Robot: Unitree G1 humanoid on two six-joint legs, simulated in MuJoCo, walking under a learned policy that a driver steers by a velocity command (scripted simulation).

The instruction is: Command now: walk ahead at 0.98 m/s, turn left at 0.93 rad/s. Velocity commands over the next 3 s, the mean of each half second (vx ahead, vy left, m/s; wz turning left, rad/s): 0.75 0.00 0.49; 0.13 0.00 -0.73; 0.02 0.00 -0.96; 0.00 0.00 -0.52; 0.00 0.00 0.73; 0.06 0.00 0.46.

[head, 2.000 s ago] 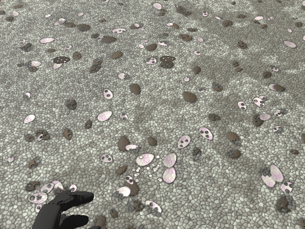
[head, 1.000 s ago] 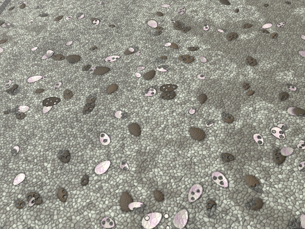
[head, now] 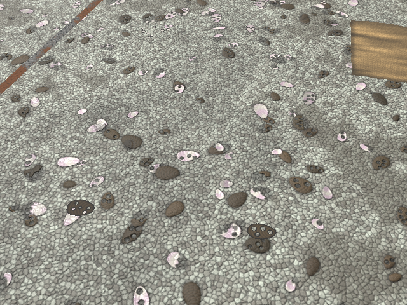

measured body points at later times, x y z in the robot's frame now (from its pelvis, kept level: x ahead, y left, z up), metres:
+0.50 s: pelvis +0.40 +0.07 +0.00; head +0.44 +0.09 +0.45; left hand +0.46 +0.36 -0.12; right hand +0.55 -0.16 -0.12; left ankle +0.37 +0.09 -0.74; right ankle +0.53 -0.09 -0.66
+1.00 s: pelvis +0.60 +0.12 +0.00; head +0.65 +0.10 +0.44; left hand +0.79 +0.39 -0.09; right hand +0.78 -0.16 -0.09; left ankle +0.71 +0.30 -0.69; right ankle +0.67 +0.05 -0.74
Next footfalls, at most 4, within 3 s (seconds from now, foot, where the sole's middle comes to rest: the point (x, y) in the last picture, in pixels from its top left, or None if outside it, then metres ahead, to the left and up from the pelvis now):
0.26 left None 0.40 0.10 -0.77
0.68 right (202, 244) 0.71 0.05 -0.77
1.12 left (148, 228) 0.77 0.25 -0.77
1.60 right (206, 275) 0.60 0.03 -0.77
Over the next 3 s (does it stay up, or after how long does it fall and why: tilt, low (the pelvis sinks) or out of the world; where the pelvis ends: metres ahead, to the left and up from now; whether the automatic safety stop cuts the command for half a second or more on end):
stays up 0.71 0.13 0.01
